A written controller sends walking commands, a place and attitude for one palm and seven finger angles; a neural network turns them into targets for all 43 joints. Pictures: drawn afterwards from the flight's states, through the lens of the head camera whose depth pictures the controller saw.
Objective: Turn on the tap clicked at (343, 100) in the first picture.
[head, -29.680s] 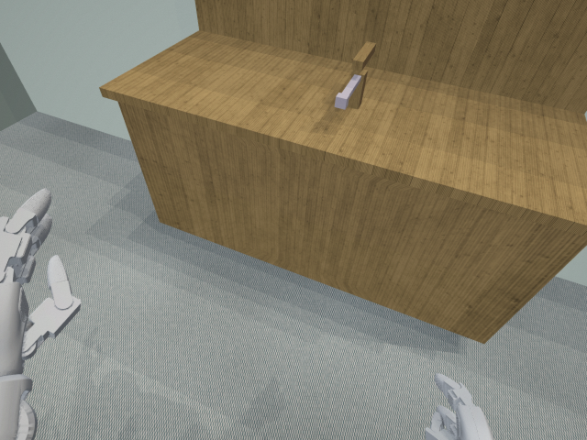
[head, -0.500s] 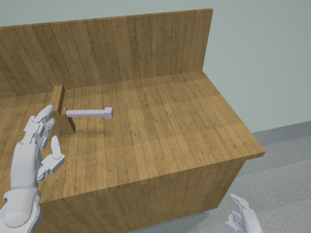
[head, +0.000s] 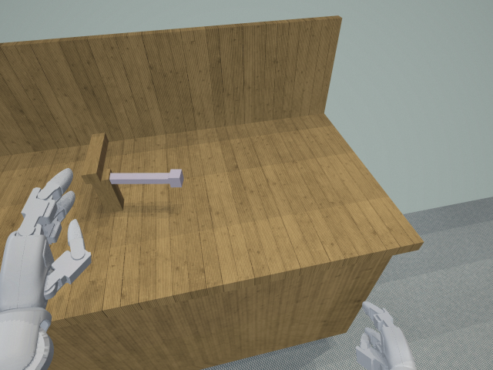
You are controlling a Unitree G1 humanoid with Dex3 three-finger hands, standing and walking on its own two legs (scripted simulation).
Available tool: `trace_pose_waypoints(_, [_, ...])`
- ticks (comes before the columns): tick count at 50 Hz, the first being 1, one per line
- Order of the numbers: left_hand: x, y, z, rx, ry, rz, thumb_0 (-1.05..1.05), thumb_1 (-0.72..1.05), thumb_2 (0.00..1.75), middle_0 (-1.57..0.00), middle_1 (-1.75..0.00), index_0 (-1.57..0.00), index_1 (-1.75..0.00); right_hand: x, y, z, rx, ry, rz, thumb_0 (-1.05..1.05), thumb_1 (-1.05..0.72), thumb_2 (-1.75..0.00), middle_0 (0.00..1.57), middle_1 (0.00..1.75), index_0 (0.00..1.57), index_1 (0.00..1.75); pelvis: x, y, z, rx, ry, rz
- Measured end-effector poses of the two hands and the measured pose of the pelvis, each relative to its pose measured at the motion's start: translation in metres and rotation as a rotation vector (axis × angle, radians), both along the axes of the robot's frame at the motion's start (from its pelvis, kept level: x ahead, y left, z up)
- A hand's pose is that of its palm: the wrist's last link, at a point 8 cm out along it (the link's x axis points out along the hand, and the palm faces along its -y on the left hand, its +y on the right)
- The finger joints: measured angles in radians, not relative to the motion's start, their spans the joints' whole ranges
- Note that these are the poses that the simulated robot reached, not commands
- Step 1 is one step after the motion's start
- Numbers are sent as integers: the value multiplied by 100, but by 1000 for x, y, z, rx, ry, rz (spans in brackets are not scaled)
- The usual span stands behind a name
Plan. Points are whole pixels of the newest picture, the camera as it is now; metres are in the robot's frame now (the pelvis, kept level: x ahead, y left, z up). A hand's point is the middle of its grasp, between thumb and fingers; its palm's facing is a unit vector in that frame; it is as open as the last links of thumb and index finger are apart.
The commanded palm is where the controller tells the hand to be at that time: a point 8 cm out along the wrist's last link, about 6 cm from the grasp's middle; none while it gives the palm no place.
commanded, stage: step back with the hand held close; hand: left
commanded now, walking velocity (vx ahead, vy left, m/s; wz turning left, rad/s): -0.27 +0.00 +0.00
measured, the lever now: (176, 178) +0.47 +0.22 +0.04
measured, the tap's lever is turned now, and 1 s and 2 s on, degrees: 77 77 77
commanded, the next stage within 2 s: stop stepping back and stand still in 1.50 s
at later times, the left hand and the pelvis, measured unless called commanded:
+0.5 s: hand (41, 281) +0.16 +0.27 +0.16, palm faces +0.35 -0.83 -0.44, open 7.4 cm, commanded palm +0.11 +0.31 +0.17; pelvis -0.05 +0.03 -0.01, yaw -1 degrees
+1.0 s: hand (16, 312) +0.12 +0.27 +0.16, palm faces +0.40 -0.82 -0.41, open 7.4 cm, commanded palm +0.07 +0.31 +0.17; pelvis -0.09 +0.03 -0.02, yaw +1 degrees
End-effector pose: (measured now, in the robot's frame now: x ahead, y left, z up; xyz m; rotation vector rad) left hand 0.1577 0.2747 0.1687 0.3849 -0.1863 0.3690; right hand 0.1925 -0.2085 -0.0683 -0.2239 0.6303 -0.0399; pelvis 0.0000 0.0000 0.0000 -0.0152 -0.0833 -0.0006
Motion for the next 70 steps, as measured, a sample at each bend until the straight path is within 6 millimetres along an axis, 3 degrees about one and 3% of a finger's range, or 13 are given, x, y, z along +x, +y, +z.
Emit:
trace_pose_waypoints(7, [4,14,17,74,-65,4,2,89,90,-21,-30,-21,-31,-9,-3,-4,-12,35,-25,1,-90,-90,21,30,20,30,-8,3,-2,-11,49,-9])
trace_pose_waypoints(13, [0,12,1,62,7,-55,2,90,90,-20,-30,-21,-31,-30,-9,-5,-33,56,-94,1,-90,-90,21,30,20,30,-19,14,-4,-9,86,-24])
trace_pose_waypoints(27, [-43,38,4,130,-17,-36,2,89,90,-21,-30,-21,-31,-80,7,-13,-60,84,-106,1,-90,-90,20,30,20,30,-57,31,-10,-19,112,-17])
trace_pose_waypoints(36, [-59,35,-3,93,-44,-23,2,89,90,-20,-30,-21,-31,-95,18,-18,-46,76,-78,1,-90,-90,21,30,20,30,-73,30,-14,-26,108,-12])
trace_pose_waypoints(53, [-85,33,2,129,-116,-23,2,89,90,-21,-30,-21,-31,-117,6,-17,-70,66,-75,1,-90,-90,21,30,20,30,-96,24,-21,-22,103,8])
trace_pose_waypoints(58, [-95,29,-2,70,-136,-53,2,89,90,-21,-30,-21,-31,-132,5,-17,-94,111,-82,1,-90,-90,21,30,20,30,-103,30,-20,-5,103,21])
trace_pose_waypoints(66, [-115,51,3,117,-124,-23,2,89,90,-21,-30,-21,-31,-158,20,-12,-74,81,-82,1,-90,-90,20,30,20,30,-132,34,-16,-22,109,10])
trace_pose_waypoints(70, [-133,41,7,102,-118,-17,2,89,90,-20,-30,-21,-31,-174,25,-14,-33,72,-47,1,-90,-90,21,30,20,30,-147,28,-13,-23,111,-8])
